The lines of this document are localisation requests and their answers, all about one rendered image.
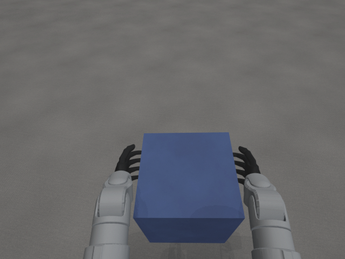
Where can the robot right forearm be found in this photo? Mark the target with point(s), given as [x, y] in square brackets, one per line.
[269, 223]

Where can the robot right hand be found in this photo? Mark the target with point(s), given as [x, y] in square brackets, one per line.
[249, 163]

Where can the carton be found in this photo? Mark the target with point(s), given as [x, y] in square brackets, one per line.
[187, 188]

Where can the robot left hand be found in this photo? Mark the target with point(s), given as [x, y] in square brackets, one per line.
[125, 162]

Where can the robot left forearm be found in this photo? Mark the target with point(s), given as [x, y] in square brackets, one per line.
[111, 220]

